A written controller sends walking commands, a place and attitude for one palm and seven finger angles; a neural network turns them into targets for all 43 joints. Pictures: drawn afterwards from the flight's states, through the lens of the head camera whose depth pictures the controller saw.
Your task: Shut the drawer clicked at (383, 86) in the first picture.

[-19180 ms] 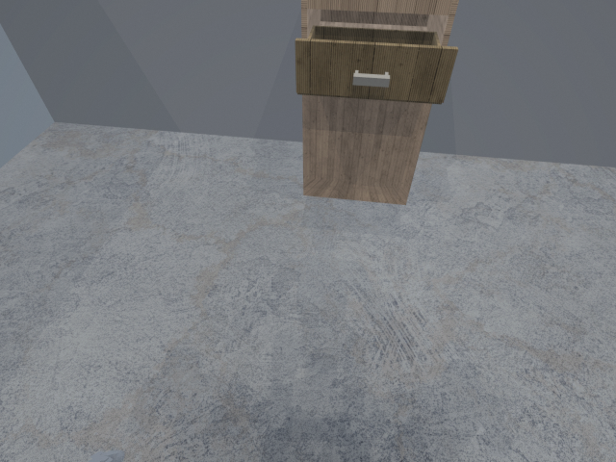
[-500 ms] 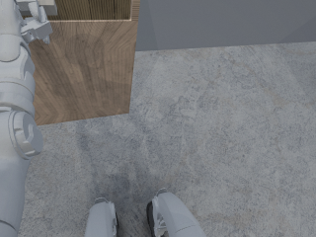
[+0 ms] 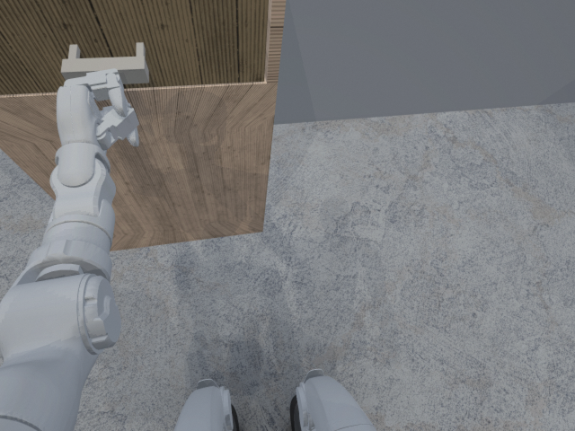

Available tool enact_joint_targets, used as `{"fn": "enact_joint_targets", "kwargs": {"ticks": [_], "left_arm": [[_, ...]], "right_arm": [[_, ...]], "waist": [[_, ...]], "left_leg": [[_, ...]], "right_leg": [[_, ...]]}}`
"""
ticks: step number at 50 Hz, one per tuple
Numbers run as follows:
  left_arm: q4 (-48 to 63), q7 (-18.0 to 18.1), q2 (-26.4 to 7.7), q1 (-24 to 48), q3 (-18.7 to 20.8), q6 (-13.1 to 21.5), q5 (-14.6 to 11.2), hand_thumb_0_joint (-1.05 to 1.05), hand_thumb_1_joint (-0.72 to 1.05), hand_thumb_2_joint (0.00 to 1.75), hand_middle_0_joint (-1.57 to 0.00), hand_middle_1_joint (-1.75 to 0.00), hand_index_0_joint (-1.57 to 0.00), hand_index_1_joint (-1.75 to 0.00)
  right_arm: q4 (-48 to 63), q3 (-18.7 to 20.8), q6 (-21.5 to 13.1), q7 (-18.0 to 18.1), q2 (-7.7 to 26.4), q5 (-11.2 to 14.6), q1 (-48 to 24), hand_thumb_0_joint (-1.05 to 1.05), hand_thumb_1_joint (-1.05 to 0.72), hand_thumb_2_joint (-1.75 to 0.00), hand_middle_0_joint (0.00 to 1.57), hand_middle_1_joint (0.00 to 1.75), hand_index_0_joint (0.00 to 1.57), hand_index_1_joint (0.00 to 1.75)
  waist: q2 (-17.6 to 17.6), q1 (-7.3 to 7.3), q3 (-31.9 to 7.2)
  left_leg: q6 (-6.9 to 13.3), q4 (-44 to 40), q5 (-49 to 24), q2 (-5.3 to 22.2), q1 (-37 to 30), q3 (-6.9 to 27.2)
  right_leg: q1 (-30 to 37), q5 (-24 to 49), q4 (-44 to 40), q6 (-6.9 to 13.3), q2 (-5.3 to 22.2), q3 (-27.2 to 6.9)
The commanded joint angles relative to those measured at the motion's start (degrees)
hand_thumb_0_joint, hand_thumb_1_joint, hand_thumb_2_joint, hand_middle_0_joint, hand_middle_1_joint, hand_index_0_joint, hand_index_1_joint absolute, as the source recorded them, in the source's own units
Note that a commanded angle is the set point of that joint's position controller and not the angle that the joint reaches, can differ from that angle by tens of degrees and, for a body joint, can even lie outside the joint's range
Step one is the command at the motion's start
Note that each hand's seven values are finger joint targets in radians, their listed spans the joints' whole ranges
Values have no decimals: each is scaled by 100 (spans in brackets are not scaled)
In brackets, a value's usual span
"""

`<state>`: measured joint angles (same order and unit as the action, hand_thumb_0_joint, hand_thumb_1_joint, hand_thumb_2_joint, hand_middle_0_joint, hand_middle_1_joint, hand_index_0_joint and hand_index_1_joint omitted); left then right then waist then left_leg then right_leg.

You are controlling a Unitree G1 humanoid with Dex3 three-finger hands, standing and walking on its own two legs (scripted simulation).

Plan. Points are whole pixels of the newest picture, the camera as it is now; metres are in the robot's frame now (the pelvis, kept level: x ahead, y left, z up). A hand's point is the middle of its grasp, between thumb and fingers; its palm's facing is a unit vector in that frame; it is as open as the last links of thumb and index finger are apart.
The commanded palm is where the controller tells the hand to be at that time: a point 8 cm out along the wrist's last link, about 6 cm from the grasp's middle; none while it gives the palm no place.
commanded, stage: pull the fist back off the drawer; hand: left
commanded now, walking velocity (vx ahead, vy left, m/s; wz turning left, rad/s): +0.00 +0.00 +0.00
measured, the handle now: (107, 60) +0.63 +0.19 +0.07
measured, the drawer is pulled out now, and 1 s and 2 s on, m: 0.00 0.00 0.00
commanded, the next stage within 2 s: draw the hand back to the body in 0.02 s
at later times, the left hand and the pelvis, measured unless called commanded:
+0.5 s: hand (82, 162) +0.42 +0.18 +0.12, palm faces +0.09 -1.00 -0.03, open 3.3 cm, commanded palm +0.38 +0.23 +0.13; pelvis +0.03 -0.01 +0.04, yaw +2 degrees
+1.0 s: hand out of the picture +0.28 +0.21 +0.19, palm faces +0.31 -0.91 -0.26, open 3.3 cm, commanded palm +0.23 +0.25 +0.21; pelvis +0.02 -0.02 +0.08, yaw +2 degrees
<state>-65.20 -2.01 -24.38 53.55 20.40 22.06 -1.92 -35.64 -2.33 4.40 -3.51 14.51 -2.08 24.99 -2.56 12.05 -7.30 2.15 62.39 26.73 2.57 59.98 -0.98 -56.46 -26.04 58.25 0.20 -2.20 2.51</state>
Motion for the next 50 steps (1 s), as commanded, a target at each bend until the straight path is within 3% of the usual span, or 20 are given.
{"fn": "enact_joint_targets", "kwargs": {"ticks": [1, 3, 6, 9, 11, 15, 19, 21, 24, 27, 31, 32, 33, 34, 35, 41, 43, 49, 50], "left_arm": [[1628, 58, -1066, 2602, 11, 674, -91, 0, 90, 90, -140, -160, -140, -160], [1569, 20, -716, 2495, -235, 755, -71, 0, 90, 90, -140, -160, -140, -160], [1332, -37, -811, 2281, -145, 719, -106, 0, 90, 90, -140, -160, -140, -160], [2264, -154, -895, 1214, 25, 624, -283, 0, 90, 90, -140, -160, -140, -160], [2794, -259, -709, 403, -106, 454, -479, 0, 90, 90, -140, -160, -140, -160], [3864, -320, -519, -429, -227, 95, -787, 0, 90, 90, -140, -160, -140, -160], [4359, -343, -346, -985, -362, -56, -915, 0, 90, 90, -140, -160, -140, -160], [4657, -417, -350, -1089, -457, -84, -922, 0, 90, 90, -140, -160, -140, -160], [4802, -577, -124, -1472, -642, -216, -1030, 0, 90, 90, -140, -160, -140, -160], [5181, -737, -136, -1851, -629, -363, -1174, 0, 90, 90, -140, -160, -140, -160], [5655, -845, -216, -2604, -507, -614, -1331, 0, 90, 90, -140, -160, -140, -160], [6158, -288, -609, -2985, -690, -784, -681, 0, 90, 90, -140, -160, -140, -160], [6425, 0, -264, -3161, -870, -925, -615, 0, 90, 90, -140, -160, -140, -160], [6534, 180, -121, -3471, -1022, -1063, -544, 0, 90, 90, -140, -160, -140, -160], [6660, 337, -250, -3542, -924, -1162, -481, 0, 90, 90, -140, -160, -140, -160], [7388, 700, -370, -4008, -755, -1419, -323, 0, 90, 90, -140, -160, -140, -160], [7694, 736, -240, -4234, -817, -1450, -301, 0, 90, 90, -140, -160, -140, -160], [8595, 765, -171, -5489, -682, -1485, -294, 0, 90, 90, -140, -160, -140, -160], [8692, 771, -231, -5736, -571, -1492, -299, 0, 90, 90, -140, -160, -140, -160]], "right_arm": [[214, 486, -8, 99, 1085, -3, 904, 0, -90, -90, 20, 30, 20, 30], [160, 512, 13, 82, 1026, 7, 849, 0, -90, -90, 20, 30, 20, 30], [128, 517, 70, 93, 1051, 17, 834, 0, -90, -90, 20, 30, 20, 30], [474, 551, 141, 83, 1009, 116, 620, 0, -90, -90, 20, 30, 20, 30], [663, 541, 145, 79, 956, 208, 503, 0, -90, -90, 20, 30, 20, 30], [864, 556, 83, 168, 895, 385, 184, 0, -90, -90, 20, 30, 20, 30], [856, 518, -91, 276, 860, 444, -81, 0, -90, -90, 20, 30, 20, 30], [873, 497, -173, 327, 857, 469, -246, 0, -90, -90, 20, 30, 20, 30], [900, 463, -282, 384, 830, 499, -477, 0, -90, -90, 20, 30, 20, 30], [1015, 425, -422, 439, 812, 537, -755, 0, -90, -90, 20, 30, 20, 30], [1205, 352, -603, 499, 798, 566, -1109, 0, -90, -90, 20, 30, 20, 30], [1255, 416, -479, 585, 665, 568, -1536, 0, -90, -90, 20, 30, 20, 30], [1333, 372, -464, 642, 611, 549, -1581, 0, -90, -90, 20, 30, 20, 30], [1316, 348, -461, 675, 611, 547, -1668, 0, -90, -90, 20, 30, 20, 30], [1295, 331, -443, 723, 618, 548, -1737, 0, -90, -90, 20, 30, 20, 30], [1175, 219, -563, 871, 557, 463, -2048, 0, -90, -90, 20, 30, 20, 30], [1159, 183, -620, 869, 506, 444, -2101, 0, -90, -90, 20, 30, 20, 30], [1127, 182, -827, 796, 461, 344, -2172, 0, -90, -90, 20, 30, 20, 30], [1125, 188, -845, 783, 468, 322, -2171, 0, -90, -90, 20, 30, 20, 30]], "waist": [[-681, 7, -2776], [-725, 24, -2783], [-560, -5, -2648], [-776, -462, -3391], [-635, -583, -3343], [-48, -639, -2763], [80, -628, -2116], [-274, -633, -1956], [-211, -666, -1751], [-225, -797, -1684], [71, -962, -1333], [116, -1230, -1226], [51, -1105, -996], [103, -1140, -843], [170, -1136, -670], [189, -1228, -199], [59, -1237, -153], [-78, -1360, -7], [107, -1393, 29]], "left_leg": [[-61, -595, -2527, -81, -2892, 415], [-96, -550, -2844, -68, -3115, 446], [-85, -549, -2926, -89, -3008, 426], [-104, -734, -3702, -126, -3556, 313], [-86, -892, -3959, -132, -3632, 269], [-12, -1260, -3511, -153, -3407, 105], [6, -1542, -3021, -191, -3394, 45], [-1, -1638, -2856, -207, -3591, 30], [-17, -1820, -2692, -198, -3799, 105], [0, -2003, -2474, -232, -3947, 111], [25, -2256, -2194, -264, -3859, 120], [-11, -2598, -2040, -254, -4143, 12], [-18, -2769, -1950, -238, -4280, 26], [-19, -2902, -1878, -212, -4342, 40], [-11, -3001, -1833, -194, -4407, 32], [33, -3588, -1753, -206, -5026, 25], [13, -3748, -1810, -210, -5244, 41], [-11, -3988, -2344, -191, -5589, 12], [5, -4000, -2438, -201, -5592, -2]], "right_leg": [[875, 1922, -653, 118, -135, -5], [769, 2085, -614, 118, -124, 21], [915, 2223, -610, 118, -111, 9], [1726, 2881, -713, 127, -117, -26], [2186, 3260, -838, 115, -124, -28], [2891, 3577, -1204, 51, -122, -62], [3082, 3424, -1468, 30, -86, -83], [3062, 3220, -1556, 58, -59, -101], [3051, 2935, -1717, 62, -45, -47], [3276, 2792, -1861, 80, -14, -52], [3603, 2669, -2047, 81, 30, -42], [3808, 2376, -2425, 112, 168, -323], [3827, 2264, -2564, 110, 183, -263], [3934, 2161, -2666, 103, 201, -252], [3962, 2096, -2798, 96, 198, -252], [4360, 1855, -3419, 81, 185, -266], [4512, 1864, -3530, 102, 195, -237], [4956, 2378, -3727, 111, 197, -190], [5004, 2511, -3762, 95, 192, -184]]}}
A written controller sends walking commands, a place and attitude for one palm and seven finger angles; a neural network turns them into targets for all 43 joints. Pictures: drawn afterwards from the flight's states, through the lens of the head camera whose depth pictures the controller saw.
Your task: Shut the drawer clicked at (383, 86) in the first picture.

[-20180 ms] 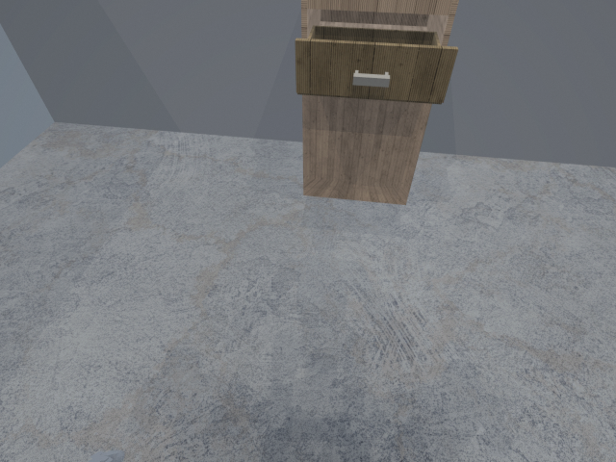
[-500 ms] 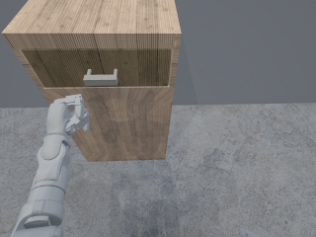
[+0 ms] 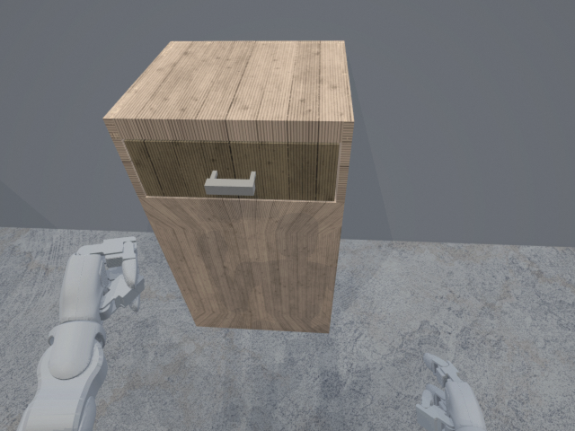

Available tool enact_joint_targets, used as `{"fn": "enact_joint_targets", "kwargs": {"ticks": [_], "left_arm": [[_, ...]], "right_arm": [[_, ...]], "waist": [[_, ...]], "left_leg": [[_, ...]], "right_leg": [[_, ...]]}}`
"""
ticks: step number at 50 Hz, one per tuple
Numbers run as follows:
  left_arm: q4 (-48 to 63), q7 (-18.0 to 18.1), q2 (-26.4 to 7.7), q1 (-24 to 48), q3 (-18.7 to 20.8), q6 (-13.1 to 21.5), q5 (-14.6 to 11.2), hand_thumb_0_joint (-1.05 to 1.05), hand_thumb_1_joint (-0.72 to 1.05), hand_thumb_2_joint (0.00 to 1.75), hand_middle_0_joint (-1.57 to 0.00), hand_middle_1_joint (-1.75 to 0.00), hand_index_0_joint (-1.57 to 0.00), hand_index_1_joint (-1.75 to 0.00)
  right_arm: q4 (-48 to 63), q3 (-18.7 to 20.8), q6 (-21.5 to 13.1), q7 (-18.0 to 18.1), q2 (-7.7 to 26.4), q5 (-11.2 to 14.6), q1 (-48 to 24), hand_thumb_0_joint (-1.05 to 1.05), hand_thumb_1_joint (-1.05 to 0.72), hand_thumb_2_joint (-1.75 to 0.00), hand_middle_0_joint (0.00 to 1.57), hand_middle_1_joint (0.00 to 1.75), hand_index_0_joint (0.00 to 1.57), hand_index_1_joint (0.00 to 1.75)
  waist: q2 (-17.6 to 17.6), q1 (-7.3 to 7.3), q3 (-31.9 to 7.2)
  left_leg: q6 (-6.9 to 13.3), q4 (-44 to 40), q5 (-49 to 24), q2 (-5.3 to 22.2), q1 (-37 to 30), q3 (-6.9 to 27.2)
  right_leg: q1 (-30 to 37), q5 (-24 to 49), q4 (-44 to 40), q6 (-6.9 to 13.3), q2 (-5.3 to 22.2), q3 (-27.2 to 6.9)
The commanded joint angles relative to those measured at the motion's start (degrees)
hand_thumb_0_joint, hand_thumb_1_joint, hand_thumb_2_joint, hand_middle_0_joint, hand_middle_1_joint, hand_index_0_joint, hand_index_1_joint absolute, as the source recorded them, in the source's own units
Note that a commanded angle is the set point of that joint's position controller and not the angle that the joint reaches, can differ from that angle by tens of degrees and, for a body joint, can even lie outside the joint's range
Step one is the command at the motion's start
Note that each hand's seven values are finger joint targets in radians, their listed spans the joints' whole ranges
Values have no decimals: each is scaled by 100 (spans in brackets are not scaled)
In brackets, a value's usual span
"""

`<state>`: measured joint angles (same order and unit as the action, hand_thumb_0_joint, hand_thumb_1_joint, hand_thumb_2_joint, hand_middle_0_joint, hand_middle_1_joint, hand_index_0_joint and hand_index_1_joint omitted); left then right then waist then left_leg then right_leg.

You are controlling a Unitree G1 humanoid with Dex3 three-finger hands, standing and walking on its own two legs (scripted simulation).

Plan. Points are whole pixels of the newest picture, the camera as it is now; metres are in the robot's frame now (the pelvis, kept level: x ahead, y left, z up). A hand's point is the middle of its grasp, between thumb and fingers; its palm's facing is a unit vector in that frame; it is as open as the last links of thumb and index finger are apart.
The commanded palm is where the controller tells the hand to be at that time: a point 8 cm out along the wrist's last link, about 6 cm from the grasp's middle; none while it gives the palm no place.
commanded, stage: draw the hand back to the body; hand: left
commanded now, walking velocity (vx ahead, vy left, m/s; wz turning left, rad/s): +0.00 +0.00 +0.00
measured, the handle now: (232, 180) +0.61 +0.19 -0.01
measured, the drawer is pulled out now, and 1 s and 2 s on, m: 0.00 0.00 0.00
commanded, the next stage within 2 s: step back with the hand held close in 0.50 s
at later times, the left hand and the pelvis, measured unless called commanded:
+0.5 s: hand (62, 329) +0.17 +0.24 +0.16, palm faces +0.42 -0.83 -0.38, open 3.3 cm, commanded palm +0.13 +0.28 +0.18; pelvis +0.00 +0.00 +0.00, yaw +0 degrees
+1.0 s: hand (55, 334) +0.17 +0.25 +0.15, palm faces +0.27 -0.83 -0.50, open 3.2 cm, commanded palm +0.11 +0.30 +0.18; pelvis -0.03 +0.02 +0.00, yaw -1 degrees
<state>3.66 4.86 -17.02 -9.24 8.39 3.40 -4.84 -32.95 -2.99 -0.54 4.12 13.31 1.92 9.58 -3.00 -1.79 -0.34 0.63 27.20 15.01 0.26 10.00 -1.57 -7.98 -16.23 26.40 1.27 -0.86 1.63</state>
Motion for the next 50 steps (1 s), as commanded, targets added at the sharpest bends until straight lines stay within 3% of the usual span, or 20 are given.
{"fn": "enact_joint_targets", "kwargs": {"ticks": [1, 2, 6, 12, 16, 17, 21, 23, 26, 29, 30, 31, 32, 34, 35, 37, 43, 47, 50], "left_arm": [[1829, 64, -1013, 281, 709, 374, -5, 0, 90, 90, -140, -160, -140, -160], [1997, 53, -903, 150, 649, 367, -16, 0, 90, 90, -140, -160, -140, -160], [2510, 88, -1138, -399, 1015, 421, 11, 0, 90, 90, -140, -160, -140, -160], [3327, 128, -1111, -1303, 1218, 519, 2, 0, 90, 90, -140, -160, -140, -160], [3566, 166, -1284, -1918, 1562, 587, 14, 0, 90, 90, -140, -160, -140, -160], [3494, 143, -1039, -1852, 1321, 581, 23, 0, 90, 90, -140, -160, -140, -160], [3209, 169, -985, -1594, 1268, 562, 64, 0, 90, 90, -140, -160, -140, -160], [3217, 193, -1039, -1505, 1309, 583, 63, 0, 90, 90, -140, -160, -140, -160], [3430, 217, -1159, -1456, 1388, 628, 89, 0, 90, 90, -140, -160, -140, -160], [3469, 226, -1093, -1556, 1360, 626, 75, 0, 90, 90, -140, -160, -140, -160], [3526, 224, -1111, -1538, 1379, 626, 84, 0, 90, 90, -140, -160, -140, -160], [3548, 223, -1168, -1530, 1420, 613, 96, 0, 90, 90, -140, -160, -140, -160], [4024, 251, -1888, -850, 2194, 859, 124, 0, 90, 90, -140, -160, -140, -160], [3182, 160, -1137, -1857, 1647, 876, 148, 0, 90, 90, -140, -160, -140, -160], [3208, 141, -1040, -2039, 1543, 901, 162, 0, 90, 90, -140, -160, -140, -160], [3345, 141, -1072, -2253, 1572, 971, 163, 0, 90, 90, -140, -160, -140, -160], [3691, 215, -1373, -2642, 1865, 1031, 128, 0, 90, 90, -140, -160, -140, -160], [3933, 269, -1481, -2772, 1971, 1059, 125, 0, 90, 90, -140, -160, -140, -160], [4003, 290, -1436, -2790, 1943, 1086, 146, 0, 90, 90, -140, -160, -140, -160]], "right_arm": [[824, 278, -378, 14, 612, -90, -671, 0, -90, -90, 20, 30, 20, 30], [847, 262, -376, -1, 579, -91, -655, 0, -90, -90, 20, 30, 20, 30], [804, 307, -474, -12, 584, -135, -695, 0, -90, -90, 20, 30, 20, 30], [812, 335, -659, -25, 520, -143, -676, 0, -90, -90, 20, 30, 20, 30], [778, 392, -786, 11, 522, -136, -684, 0, -90, -90, 20, 30, 20, 30], [752, 367, -780, 8, 516, -132, -634, 0, -90, -90, 20, 30, 20, 30], [672, 408, -816, 58, 578, -144, -605, 0, -90, -90, 20, 30, 20, 30], [676, 393, -816, 90, 563, -158, -601, 0, -90, -90, 20, 30, 20, 30], [668, 384, -884, 108, 561, -168, -652, 0, -90, -90, 20, 30, 20, 30], [682, 357, -915, 102, 520, -176, -646, 0, -90, -90, 20, 30, 20, 30], [674, 359, -922, 95, 534, -178, -656, 0, -90, -90, 20, 30, 20, 30], [670, 358, -945, 98, 543, -183, -667, 0, -90, -90, 20, 30, 20, 30], [832, 391, -787, 42, 700, -177, -609, 0, -90, -90, 20, 30, 20, 30], [732, 429, -586, -18, 605, -208, -507, 0, -90, -90, 20, 30, 20, 30], [759, 459, -511, -44, 621, -215, -501, 0, -90, -90, 20, 30, 20, 30], [831, 496, -401, -53, 649, -215, -494, 0, -90, -90, 20, 30, 20, 30], [1064, 587, -153, 4, 613, -150, -515, 0, -90, -90, 20, 30, 20, 30], [1146, 612, -132, 36, 626, -127, -502, 0, -90, -90, 20, 30, 20, 30], [1158, 635, -170, 41, 657, -129, -449, 0, -90, -90, 20, 30, 20, 30]], "waist": [[270, -41, -555], [48, -25, -510], [130, -91, -387], [-81, -123, -326], [167, -216, -256], [16, -132, -102], [241, -101, 254], [323, -124, 139], [6, -181, -65], [92, -192, -72], [-52, -204, -108], [-149, -216, -78], [-11, 65, 429], [358, 107, 363], [257, 124, 217], [98, 122, -113], [181, 100, -771], [-58, 86, -914], [-117, 114, -824]], "left_leg": [[154, -502, -1286, 46, -561, 60], [152, -520, -1307, 44, -590, 51], [152, -550, -1251, 39, -625, 50], [149, -483, -1318, 52, -633, 33], [158, -423, -1358, 71, -596, 43], [153, -450, -1238, 71, -569, 37], [174, -512, -806, 75, -511, 72], [194, -539, -703, 69, -517, 94], [178, -535, -778, 55, -604, 100], [166, -544, -922, 56, -563, 117], [160, -534, -1014, 56, -590, 107], [142, -542, -1034, 51, -605, 110], [250, -410, -593, 135, -98, 210], [221, -296, -625, 137, -141, 234], [217, -332, -742, 177, -151, 195], [210, -455, -1202, 234, -155, 218], [221, -497, -2232, 360, -106, 268], [235, -477, -2404, 430, 124, 313], [268, -567, -1894, 487, 500, 350]], "right_leg": [[149, 1493, -652, -15, 28, -99], [200, 1522, -632, -11, 72, -116], [170, 1398, -789, -25, 38, -112], [209, 1479, -740, -35, 97, -135], [127, 1511, -798, -41, 50, -139], [64, 1375, -753, -41, 82, -153], [-246, 775, -943, -63, 58, -137], [-169, 624, -922, -60, 94, -148], [-26, 710, -918, -30, 98, -192], [78, 913, -831, -21, 101, -169], [103, 1021, -816, -11, 98, -180], [102, 1044, -860, -4, 76, -178], [-460, 1203, -1173, -3, 356, -856], [-557, 1113, -1245, 0, 491, -858], [-515, 1177, -1167, -24, 489, -770], [-258, 1598, -882, -65, 422, -542], [97, 2321, -349, -192, 278, -271], [210, 2471, -70, -219, 232, -265], [219, 2156, 59, -239, 184, -284]]}}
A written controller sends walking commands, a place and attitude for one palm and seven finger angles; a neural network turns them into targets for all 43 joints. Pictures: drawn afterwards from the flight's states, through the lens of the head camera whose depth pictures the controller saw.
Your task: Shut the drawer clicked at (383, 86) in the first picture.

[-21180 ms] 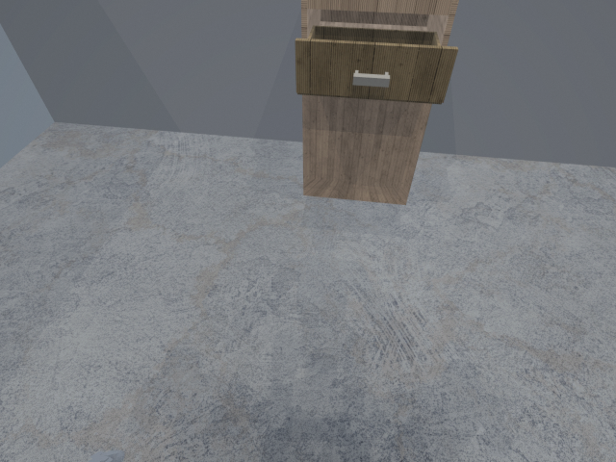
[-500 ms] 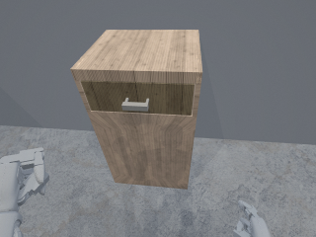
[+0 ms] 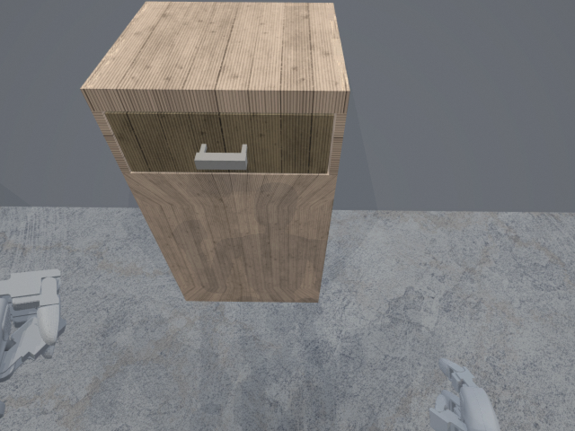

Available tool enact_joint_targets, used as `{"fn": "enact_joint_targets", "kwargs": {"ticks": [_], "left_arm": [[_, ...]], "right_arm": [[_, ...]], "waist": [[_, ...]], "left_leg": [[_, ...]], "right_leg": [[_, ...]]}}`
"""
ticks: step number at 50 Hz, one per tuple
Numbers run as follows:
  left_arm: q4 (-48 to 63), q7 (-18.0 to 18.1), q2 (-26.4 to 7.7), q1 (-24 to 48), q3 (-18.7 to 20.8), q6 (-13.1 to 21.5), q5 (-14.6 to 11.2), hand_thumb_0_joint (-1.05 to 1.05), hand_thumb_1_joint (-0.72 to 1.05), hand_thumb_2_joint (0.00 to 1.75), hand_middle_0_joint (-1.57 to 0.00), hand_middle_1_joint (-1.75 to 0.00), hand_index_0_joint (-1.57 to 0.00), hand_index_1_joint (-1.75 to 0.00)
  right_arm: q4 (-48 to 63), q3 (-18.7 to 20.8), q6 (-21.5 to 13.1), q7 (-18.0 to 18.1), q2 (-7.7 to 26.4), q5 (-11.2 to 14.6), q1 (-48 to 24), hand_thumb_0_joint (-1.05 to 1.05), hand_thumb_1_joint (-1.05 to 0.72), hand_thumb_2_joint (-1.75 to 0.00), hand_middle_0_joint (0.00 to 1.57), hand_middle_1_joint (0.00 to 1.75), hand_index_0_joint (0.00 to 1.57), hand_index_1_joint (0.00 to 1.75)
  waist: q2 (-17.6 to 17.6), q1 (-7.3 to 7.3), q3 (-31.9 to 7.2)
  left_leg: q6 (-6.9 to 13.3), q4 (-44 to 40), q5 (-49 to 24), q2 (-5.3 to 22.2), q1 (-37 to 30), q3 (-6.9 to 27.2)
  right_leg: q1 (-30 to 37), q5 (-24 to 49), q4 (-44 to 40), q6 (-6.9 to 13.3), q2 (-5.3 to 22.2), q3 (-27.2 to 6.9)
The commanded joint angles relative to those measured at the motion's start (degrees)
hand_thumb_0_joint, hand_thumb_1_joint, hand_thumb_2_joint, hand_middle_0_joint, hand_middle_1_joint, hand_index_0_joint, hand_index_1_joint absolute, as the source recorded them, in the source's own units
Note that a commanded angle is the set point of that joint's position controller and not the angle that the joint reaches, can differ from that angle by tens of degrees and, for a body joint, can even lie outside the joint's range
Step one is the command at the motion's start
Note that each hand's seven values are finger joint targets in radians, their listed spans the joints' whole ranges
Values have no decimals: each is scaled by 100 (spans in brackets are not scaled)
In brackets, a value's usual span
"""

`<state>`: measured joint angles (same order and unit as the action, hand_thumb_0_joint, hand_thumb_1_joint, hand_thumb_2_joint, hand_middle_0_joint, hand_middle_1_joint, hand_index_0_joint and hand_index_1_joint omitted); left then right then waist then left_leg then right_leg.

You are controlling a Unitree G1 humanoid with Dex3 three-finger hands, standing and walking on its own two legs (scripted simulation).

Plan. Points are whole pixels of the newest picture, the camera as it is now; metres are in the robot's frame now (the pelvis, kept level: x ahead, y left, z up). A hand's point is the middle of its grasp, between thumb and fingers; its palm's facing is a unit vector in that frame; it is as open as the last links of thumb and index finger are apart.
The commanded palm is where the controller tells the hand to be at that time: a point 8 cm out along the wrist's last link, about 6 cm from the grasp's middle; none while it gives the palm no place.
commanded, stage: step back with the hand held close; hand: left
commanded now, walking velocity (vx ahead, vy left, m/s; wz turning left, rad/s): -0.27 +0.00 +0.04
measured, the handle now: (222, 154) +0.64 +0.18 -0.01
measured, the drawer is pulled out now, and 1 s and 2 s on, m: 0.00 0.00 0.00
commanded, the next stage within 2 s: stop stepping back and stand still in 1.06 s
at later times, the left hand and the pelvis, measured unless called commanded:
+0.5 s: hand out of the picture +0.11 +0.26 +0.16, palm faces +0.40 -0.77 -0.49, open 3.2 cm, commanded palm +0.04 +0.29 +0.17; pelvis -0.07 +0.01 -0.02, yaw +4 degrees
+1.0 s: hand out of the picture +0.04 +0.26 +0.17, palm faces +0.36 -0.86 -0.37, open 3.3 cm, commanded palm -0.02 +0.29 +0.17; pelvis -0.15 +0.02 +0.00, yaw -1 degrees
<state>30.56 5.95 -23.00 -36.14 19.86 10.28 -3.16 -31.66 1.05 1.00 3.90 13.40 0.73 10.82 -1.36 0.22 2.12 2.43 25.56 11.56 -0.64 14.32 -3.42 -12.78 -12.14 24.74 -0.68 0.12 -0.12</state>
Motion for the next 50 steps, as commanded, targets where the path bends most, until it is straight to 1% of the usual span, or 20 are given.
{"fn": "enact_joint_targets", "kwargs": {"ticks": [1, 8, 12, 15, 21, 24, 27, 30, 31, 33, 34, 35, 36, 37, 38, 39, 41, 46, 48, 50], "left_arm": [[1314, 187, -877, -91, 838, 408, -22, 0, 90, 90, -140, -160, -140, -160], [1241, 261, -791, -53, 883, 563, 82, 0, 90, 90, -140, -160, -140, -160], [1338, 293, -786, 60, 836, 663, 100, 0, 90, 90, -140, -160, -140, -160], [1396, 336, -763, 210, 761, 748, 131, 0, 90, 90, -140, -160, -140, -160], [1407, 355, -815, 102, 979, 851, 234, 0, 90, 90, -140, -160, -140, -160], [1333, 298, -832, 167, 1099, 889, 288, 0, 90, 90, -140, -160, -140, -160], [1391, 229, -780, 109, 983, 926, 149, 0, 90, 90, -140, -160, -140, -160], [1567, 281, -921, 263, 873, 907, 76, 0, 90, 90, -140, -160, -140, -160], [1540, 329, -1007, 262, 969, 880, 58, 0, 90, 90, -140, -160, -140, -160], [1599, 369, -967, 289, 881, 860, 82, 0, 90, 90, -140, -160, -140, -160], [1536, 389, -1031, 252, 965, 848, 81, 0, 90, 90, -140, -160, -140, -160], [1589, 381, -1015, 203, 993, 875, 72, 0, 90, 90, -140, -160, -140, -160], [1650, 376, -1063, 226, 1063, 915, 101, 0, 90, 90, -140, -160, -140, -160], [1607, 332, -1101, 102, 1221, 1007, 177, 0, 90, 90, -140, -160, -140, -160], [1635, 298, -1051, 123, 1264, 1025, 204, 0, 90, 90, -140, -160, -140, -160], [1727, 317, -1032, 331, 1297, 999, 194, 0, 90, 90, -140, -160, -140, -160], [1765, 336, -856, 396, 1067, 962, 90, 0, 90, 90, -140, -160, -140, -160], [1831, 299, -663, 226, 584, 845, -19, 0, 90, 90, -140, -160, -140, -160], [1800, 265, -722, 297, 565, 856, -74, 0, 90, 90, -140, -160, -140, -160], [1774, 201, -913, 235, 711, 924, -131, 0, 90, 90, -140, -160, -140, -160]], "right_arm": [[1026, 240, -349, 75, 667, -24, -609, 0, -90, -90, 20, 30, 20, 30], [1022, 243, -513, 82, 667, -8, -521, 0, -90, -90, 20, 30, 20, 30], [975, 242, -607, 78, 653, -37, -449, 0, -90, -90, 20, 30, 20, 30], [921, 245, -668, 80, 694, -67, -378, 0, -90, -90, 20, 30, 20, 30], [934, 240, -851, 140, 735, -72, -490, 0, -90, -90, 20, 30, 20, 30], [927, 263, -895, 110, 728, -99, -535, 0, -90, -90, 20, 30, 20, 30], [823, 274, -891, 46, 610, -71, -389, 0, -90, -90, 20, 30, 20, 30], [670, 326, -780, -46, 517, -72, -288, 0, -90, -90, 20, 30, 20, 30], [600, 340, -726, -56, 480, -106, -287, 0, -90, -90, 20, 30, 20, 30], [593, 295, -631, -50, 422, -86, -334, 0, -90, -90, 20, 30, 20, 30], [582, 268, -601, -15, 410, -93, -393, 0, -90, -90, 20, 30, 20, 30], [617, 281, -607, 29, 502, -93, -479, 0, -90, -90, 20, 30, 20, 30], [673, 316, -646, 89, 628, -100, -595, 0, -90, -90, 20, 30, 20, 30], [714, 310, -749, 88, 667, -95, -614, 0, -90, -90, 20, 30, 20, 30], [755, 332, -857, 88, 658, -177, -593, 0, -90, -90, 20, 30, 20, 30], [688, 357, -918, 69, 593, -229, -489, 0, -90, -90, 20, 30, 20, 30], [567, 381, -1019, -13, 545, -201, -487, 0, -90, -90, 20, 30, 20, 30], [309, 256, -1169, -139, 494, -264, -317, 0, -90, -90, 20, 30, 20, 30], [193, 234, -1143, -143, 482, -331, -221, 0, -90, -90, 20, 30, 20, 30], [212, 234, -999, -123, 466, -362, -173, 0, -90, -90, 20, 30, 20, 30]], "waist": [[-364, -104, -1016], [-126, -23, -628], [109, 40, -449], [-54, 89, -361], [-916, -12, -610], [-801, -35, -438], [167, 45, -590], [935, 104, -766], [972, 128, -825], [865, 182, -765], [732, 172, -636], [183, 144, -532], [-612, 112, -498], [-1477, 61, -905], [-1722, 54, -961], [-1344, 89, -784], [-643, 11, -870], [-1327, -18, -1103], [-1383, -15, -1335], [-1116, -38, -1490]], "left_leg": [[117, -482, -1258, 591, 251, 596], [249, -696, 1117, 631, 1640, 810], [191, -388, 1619, 490, 1466, 800], [181, -317, 1830, 498, 1275, 867], [474, -1385, 2656, 1154, 2547, 1565], [611, -1222, 2934, 1254, 3384, 1567], [275, -71, 1711, 615, 2066, 997], [-165, 1578, 1075, 3, 567, 465], [-220, 1900, 879, -35, 276, 428], [-191, 1681, 747, 38, 89, 534], [-134, 961, 641, 127, 119, 612], [-5, 153, 536, 348, 344, 899], [173, -590, 338, 828, 880, 1424], [500, -1540, 1689, 1623, 1871, 2141], [819, -2177, 2894, 2150, 2688, 2726], [972, -2083, 2683, 2272, 2749, 2792], [808, -1337, 1258, 1978, 1302, 2044], [318, -1743, 727, 1481, -248, 1499], [47, -1811, 338, 1432, -626, 1339], [-234, -1390, -399, 1248, -910, 916]], "right_leg": [[723, 1590, 244, -49, 66, -134], [965, 702, 388, -10, 87, -372], [241, -392, -179, 84, 239, -648], [-206, -1098, -387, 103, 222, -641], [1246, 112, 1272, -65, -352, -199], [1673, 303, 1674, -75, -400, -413], [455, 761, 569, 173, 88, -1187], [-1211, -552, -840, 685, 1132, -2103], [-1468, -242, -941, 813, 1298, -2126], [-1552, 183, -713, 730, 1221, -1619], [-1502, 85, -506, 539, 939, -1309], [-1340, -139, -141, 299, 437, -962], [-785, 3, 520, 62, -126, -525], [399, -325, 1972, -88, -572, -127], [891, -987, 3325, -101, -753, -269], [549, -1174, 4057, -61, -705, -487], [-513, -1458, 3662, -27, -497, -458], [-579, -2002, 1577, 81, -505, 150], [-256, -1919, 474, 156, -503, 282], [106, -1037, -750, 214, -383, 292]]}}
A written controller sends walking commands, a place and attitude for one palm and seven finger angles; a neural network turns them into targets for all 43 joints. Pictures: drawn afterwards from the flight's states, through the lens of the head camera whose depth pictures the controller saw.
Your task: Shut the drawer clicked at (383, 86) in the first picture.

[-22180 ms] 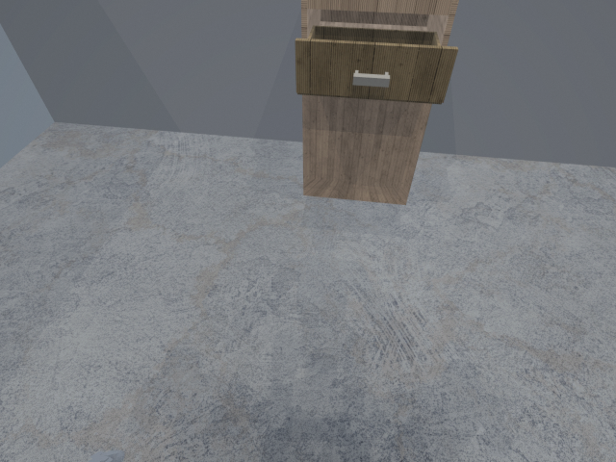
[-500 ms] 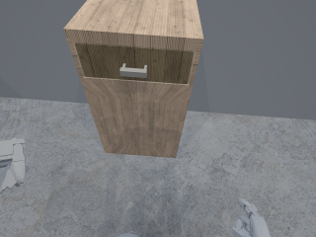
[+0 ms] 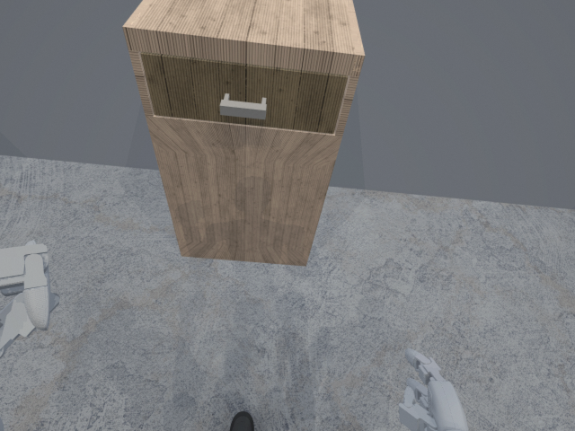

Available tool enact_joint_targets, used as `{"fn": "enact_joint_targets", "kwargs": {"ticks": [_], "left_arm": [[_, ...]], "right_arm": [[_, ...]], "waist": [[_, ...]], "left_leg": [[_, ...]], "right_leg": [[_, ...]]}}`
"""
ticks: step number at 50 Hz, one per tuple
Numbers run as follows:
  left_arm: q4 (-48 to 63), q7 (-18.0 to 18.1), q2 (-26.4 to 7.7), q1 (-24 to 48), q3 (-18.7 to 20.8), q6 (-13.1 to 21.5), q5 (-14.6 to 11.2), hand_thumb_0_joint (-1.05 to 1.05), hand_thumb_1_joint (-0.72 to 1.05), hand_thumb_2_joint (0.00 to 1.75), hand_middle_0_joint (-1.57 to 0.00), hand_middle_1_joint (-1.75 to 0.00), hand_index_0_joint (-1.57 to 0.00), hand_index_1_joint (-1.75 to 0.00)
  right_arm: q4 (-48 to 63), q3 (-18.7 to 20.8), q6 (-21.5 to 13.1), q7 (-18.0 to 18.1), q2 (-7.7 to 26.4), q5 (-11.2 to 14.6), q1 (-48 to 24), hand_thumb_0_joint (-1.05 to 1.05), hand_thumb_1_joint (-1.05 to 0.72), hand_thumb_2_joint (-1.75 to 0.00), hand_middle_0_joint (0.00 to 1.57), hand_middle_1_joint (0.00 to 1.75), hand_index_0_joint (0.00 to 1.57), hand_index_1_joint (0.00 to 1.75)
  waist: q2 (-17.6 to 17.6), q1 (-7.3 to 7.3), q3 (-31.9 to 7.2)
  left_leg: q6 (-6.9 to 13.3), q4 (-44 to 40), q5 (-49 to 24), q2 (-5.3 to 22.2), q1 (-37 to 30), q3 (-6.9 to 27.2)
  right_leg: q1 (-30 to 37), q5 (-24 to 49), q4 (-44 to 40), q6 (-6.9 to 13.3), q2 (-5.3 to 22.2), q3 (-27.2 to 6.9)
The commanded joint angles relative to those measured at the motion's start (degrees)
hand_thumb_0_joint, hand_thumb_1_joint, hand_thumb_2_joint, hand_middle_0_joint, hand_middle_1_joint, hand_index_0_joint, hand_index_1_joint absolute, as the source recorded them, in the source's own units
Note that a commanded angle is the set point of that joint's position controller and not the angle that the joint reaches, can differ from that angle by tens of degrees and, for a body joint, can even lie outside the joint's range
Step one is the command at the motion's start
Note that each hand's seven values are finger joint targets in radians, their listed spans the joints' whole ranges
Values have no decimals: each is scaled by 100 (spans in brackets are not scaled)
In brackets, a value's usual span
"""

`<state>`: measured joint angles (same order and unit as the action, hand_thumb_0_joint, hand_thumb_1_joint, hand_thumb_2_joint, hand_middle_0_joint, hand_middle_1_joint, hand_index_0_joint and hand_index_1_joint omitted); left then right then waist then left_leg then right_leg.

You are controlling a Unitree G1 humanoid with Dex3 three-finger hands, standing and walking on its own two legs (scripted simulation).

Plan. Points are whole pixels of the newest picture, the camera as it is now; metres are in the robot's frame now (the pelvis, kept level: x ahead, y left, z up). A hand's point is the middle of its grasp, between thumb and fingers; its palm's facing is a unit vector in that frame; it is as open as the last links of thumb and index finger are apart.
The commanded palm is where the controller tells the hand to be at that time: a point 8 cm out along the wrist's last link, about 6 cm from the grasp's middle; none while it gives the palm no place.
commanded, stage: step back with the hand held close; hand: left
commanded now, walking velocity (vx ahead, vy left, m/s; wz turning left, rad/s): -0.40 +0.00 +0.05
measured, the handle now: (244, 104) +0.79 +0.17 -0.01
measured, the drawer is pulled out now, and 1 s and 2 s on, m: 0.00 0.00 0.00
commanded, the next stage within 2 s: stop stepping back and stand still in 0.06 s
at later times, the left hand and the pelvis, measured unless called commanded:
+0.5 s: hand out of the picture +0.09 +0.24 +0.16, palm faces +0.38 -0.82 -0.42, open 3.2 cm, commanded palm +0.05 +0.28 +0.17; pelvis -0.08 +0.00 -0.01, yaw -1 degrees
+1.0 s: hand out of the picture +0.08 +0.25 +0.15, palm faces +0.40 -0.82 -0.40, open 3.2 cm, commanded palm +0.03 +0.29 +0.17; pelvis -0.11 +0.01 -0.01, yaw -1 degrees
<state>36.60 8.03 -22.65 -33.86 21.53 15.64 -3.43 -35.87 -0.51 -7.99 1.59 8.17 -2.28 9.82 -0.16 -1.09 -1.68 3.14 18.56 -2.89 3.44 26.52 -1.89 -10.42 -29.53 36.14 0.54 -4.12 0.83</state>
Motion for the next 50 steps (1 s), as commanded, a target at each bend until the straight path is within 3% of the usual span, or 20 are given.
{"fn": "enact_joint_targets", "kwargs": {"ticks": [1, 4, 6, 8, 10, 12, 14, 16, 17, 18, 20, 23, 26, 29, 34, 36, 38, 42, 46, 50], "left_arm": [[1185, -35, -1174, -102, 724, 415, -106, 0, 90, 90, -140, -160, -140, -160], [1221, 17, -1538, 129, 1074, 567, -212, 0, 90, 90, -140, -160, -140, -160], [928, -63, -1275, -103, 837, 399, -222, 0, 90, 90, -140, -160, -140, -160], [827, -80, -1238, -320, 831, 266, -177, 0, 90, 90, -140, -160, -140, -160], [759, -118, -1174, -326, 795, 200, -209, 0, 90, 90, -140, -160, -140, -160], [794, -43, -1236, -438, 1004, 256, -192, 0, 90, 90, -140, -160, -140, -160], [888, 3, -1236, -647, 1075, 147, -147, 0, 90, 90, -140, -160, -140, -160], [982, -28, -1300, -1045, 1094, 126, -114, 0, 90, 90, -140, -160, -140, -160], [1055, -13, -1295, -1039, 1032, 114, -154, 0, 90, 90, -140, -160, -140, -160], [1045, 32, -1190, -886, 973, 23, -133, 0, 90, 90, -140, -160, -140, -160], [665, 136, -892, -136, 720, 3, 23, 0, 90, 90, -140, -160, -140, -160], [285, 219, -716, 268, 439, 57, 191, 0, 90, 90, -140, -160, -140, -160], [497, 180, -849, 415, 424, 186, 192, 0, 90, 90, -140, -160, -140, -160], [956, 130, -836, 528, 477, 185, 176, 0, 90, 90, -140, -160, -140, -160], [771, 117, -694, -306, 510, 11, 188, 0, 90, 90, -140, -160, -140, -160], [493, 116, -819, -433, 673, -74, 160, 0, 90, 90, -140, -160, -140, -160], [435, 118, -815, -289, 627, -186, 84, 0, 90, 90, -140, -160, -140, -160], [274, 198, -725, 236, 498, -89, 125, 0, 90, 90, -140, -160, -140, -160], [643, 188, -708, 422, 373, 33, 135, 0, 90, 90, -140, -160, -140, -160], [817, 123, -803, 275, 514, 123, 188, 0, 90, 90, -140, -160, -140, -160]], "right_arm": [[670, 378, -2, 98, 972, -74, -72, 0, -90, -90, 20, 30, 20, 30], [787, 242, 99, 175, 850, -9, -280, 0, -90, -90, 20, 30, 20, 30], [855, 357, 23, 212, 981, 170, -382, 0, -90, -90, 20, 30, 20, 30], [860, 209, 127, 302, 885, 185, -434, 0, -90, -90, 20, 30, 20, 30], [1002, 235, 112, 352, 1119, 217, -401, 0, -90, -90, 20, 30, 20, 30], [1103, 307, -40, 351, 1189, 163, -430, 0, -90, -90, 20, 30, 20, 30], [1099, 305, -11, 314, 1130, 138, -387, 0, -90, -90, 20, 30, 20, 30], [1123, 359, 33, 228, 1062, 246, -224, 0, -90, -90, 20, 30, 20, 30], [1064, 412, 94, 224, 1029, 227, -205, 0, -90, -90, 20, 30, 20, 30], [934, 455, 151, 222, 1051, 208, -145, 0, -90, -90, 20, 30, 20, 30], [801, 368, 77, 251, 972, 227, -128, 0, -90, -90, 20, 30, 20, 30], [633, 361, -231, 417, 1108, 247, -54, 0, -90, -90, 20, 30, 20, 30], [750, 377, -429, 465, 1243, 282, -90, 0, -90, -90, 20, 30, 20, 30], [729, 259, -458, 380, 1042, 194, -116, 0, -90, -90, 20, 30, 20, 30], [882, 204, -327, 225, 983, 177, -241, 0, -90, -90, 20, 30, 20, 30], [946, 272, -166, 231, 975, 150, -272, 0, -90, -90, 20, 30, 20, 30], [867, 284, 33, 217, 884, 168, -184, 0, -90, -90, 20, 30, 20, 30], [800, 172, -3, 264, 834, 225, -229, 0, -90, -90, 20, 30, 20, 30], [879, 271, -165, 361, 1038, 240, -336, 0, -90, -90, 20, 30, 20, 30], [881, 183, -203, 308, 1000, 258, -305, 0, -90, -90, 20, 30, 20, 30]], "waist": [[-1005, 98, -1108], [24, 128, -908], [1000, 153, -696], [397, 295, -406], [-797, 204, -304], [-1696, 75, -413], [-1491, 31, -397], [-213, 111, -595], [975, 127, -309], [1267, 114, -13], [626, 288, 354], [100, 260, 423], [-610, 134, 16], [-1089, 172, -53], [-929, 138, 2], [-64, 139, 85], [1206, 158, 404], [550, 213, 250], [-225, 112, 47], [-768, 73, 11]], "left_leg": [[-400, -299, 658, 597, -2241, 499], [-523, 1466, 1359, 108, -2531, -10], [-533, 2214, 1599, -331, -2401, -26], [-414, 1495, 565, -222, -2107, 96], [-95, 31, -289, 370, -1935, 950], [-27, -1582, 3627, 847, -790, 1953], [-320, -1426, 3983, 555, -5, 1415], [-414, 894, 2651, -391, -871, 175], [-480, 2632, 2071, -649, -1332, 191], [-479, 3582, 1865, -529, -773, 341], [-373, 3199, 2218, -79, -282, 436], [-127, 830, 1775, -132, -1402, 254], [138, 298, 757, 502, -1875, 1135], [300, -688, 1742, 942, -1405, 1974], [6, -472, 3485, 422, -298, 897], [-197, 582, 3364, -76, -150, 429], [-291, 2659, 2412, -303, -24, 147], [-222, 1916, 2204, -113, -382, 92], [52, 520, 1170, 217, -1900, 490], [138, 140, 641, 516, -1311, 977]], "right_leg": [[-234, 1029, -2348, 122, 232, 27], [-1617, 1856, -2546, 508, 1574, -635], [-2090, 1590, -2350, 579, 1547, -378], [-1713, 2963, -1551, 267, 1186, 8], [-1072, 1594, -832, -231, 128, 217], [-124, -329, -127, 3, -184, 118], [713, -168, -768, 157, -216, 297], [-308, -410, -2191, 208, 630, -400], [-1784, -1200, -2947, 591, 1624, -1593], [-2035, -1151, -2959, 1081, 2200, -1998], [-1648, -348, -2504, 844, 2015, -1458], [-1231, 621, -1674, 321, 1248, -694], [-834, 1733, -767, -98, 509, -257], [-584, 588, 279, -166, 348, -83], [532, 801, -1185, 34, 322, 130], [153, -235, -1911, 284, 678, -694], [-749, -1163, -2841, 939, 1857, -2415], [-284, 1379, -1915, 803, 1748, -1404], [-674, 1623, -1174, 86, 884, -576], [-130, 1915, -763, -139, 523, -85]]}}
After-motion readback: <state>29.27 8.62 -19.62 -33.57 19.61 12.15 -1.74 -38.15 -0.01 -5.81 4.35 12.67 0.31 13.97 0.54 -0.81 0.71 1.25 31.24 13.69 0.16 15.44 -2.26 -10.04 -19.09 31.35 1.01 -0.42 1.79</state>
